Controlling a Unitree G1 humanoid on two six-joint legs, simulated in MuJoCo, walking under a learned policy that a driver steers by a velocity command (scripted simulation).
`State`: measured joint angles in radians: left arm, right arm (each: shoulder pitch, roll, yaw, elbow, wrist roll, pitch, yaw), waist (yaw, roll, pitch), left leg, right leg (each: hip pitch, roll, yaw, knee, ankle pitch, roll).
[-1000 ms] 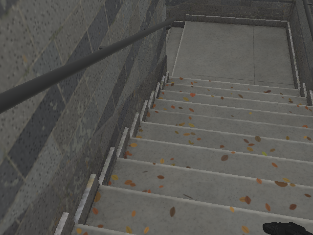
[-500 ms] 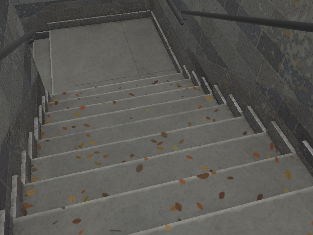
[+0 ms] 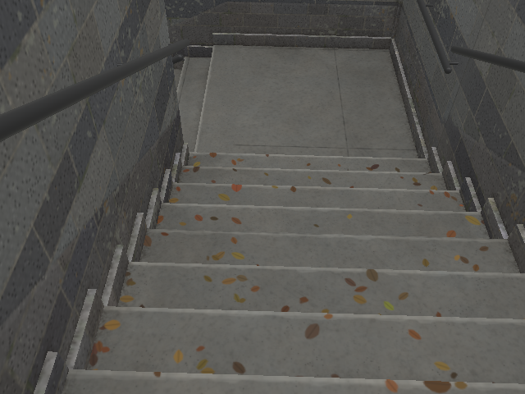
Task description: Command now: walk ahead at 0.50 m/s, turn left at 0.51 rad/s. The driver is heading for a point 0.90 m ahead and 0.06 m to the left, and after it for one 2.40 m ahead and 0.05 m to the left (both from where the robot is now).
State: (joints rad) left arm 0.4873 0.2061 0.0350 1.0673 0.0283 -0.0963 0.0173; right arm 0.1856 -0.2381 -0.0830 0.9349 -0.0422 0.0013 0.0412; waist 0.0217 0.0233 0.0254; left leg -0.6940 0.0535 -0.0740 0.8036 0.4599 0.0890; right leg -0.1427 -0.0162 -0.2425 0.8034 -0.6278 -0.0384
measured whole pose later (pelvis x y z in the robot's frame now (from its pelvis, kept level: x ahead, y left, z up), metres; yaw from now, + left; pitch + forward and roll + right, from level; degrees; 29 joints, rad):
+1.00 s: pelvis +0.40 +0.04 -0.26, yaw -3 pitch +1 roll +3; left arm 0.26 0.20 0.00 0.85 0.02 0.00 0.01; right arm 0.10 -0.20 -0.01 0.77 -0.06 0.07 -0.08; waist 0.01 0.01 0.06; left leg -0.97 -0.03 -0.02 1.93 -0.40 -0.01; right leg -0.45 0.11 0.10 0.57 -0.12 -0.10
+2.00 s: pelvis +0.38 +0.17 -0.14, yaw -14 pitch +1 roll -3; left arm 0.18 0.25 0.05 0.88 0.05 0.05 0.00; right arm 0.58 -0.22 -0.05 0.93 -0.01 -0.08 -0.04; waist -0.06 -0.05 -0.03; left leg -0.21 -0.06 -0.02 0.82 -0.62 0.10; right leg -0.67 0.09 0.14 1.03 0.06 -0.01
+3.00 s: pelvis +0.81 +0.07 -0.41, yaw -2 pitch +1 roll -2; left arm 0.09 0.19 0.00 0.85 0.05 0.03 0.06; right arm 0.37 -0.20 -0.01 0.94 0.01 -0.03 -0.03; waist -0.01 -0.02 0.08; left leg -0.32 -0.16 -0.08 0.54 -0.21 0.15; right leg -0.81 -0.03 0.06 1.30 -0.18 0.00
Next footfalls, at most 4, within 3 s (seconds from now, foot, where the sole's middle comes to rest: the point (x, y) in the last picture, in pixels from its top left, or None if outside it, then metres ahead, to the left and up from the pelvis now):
0.16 left None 0.24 0.11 -0.88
0.76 right None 0.54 -0.01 -1.03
1.54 left None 0.33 0.25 -0.88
2.22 right None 0.56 0.04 -1.03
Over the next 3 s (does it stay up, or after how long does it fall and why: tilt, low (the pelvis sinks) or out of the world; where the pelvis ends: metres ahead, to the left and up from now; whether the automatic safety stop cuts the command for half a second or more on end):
stays up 0.81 0.07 -0.41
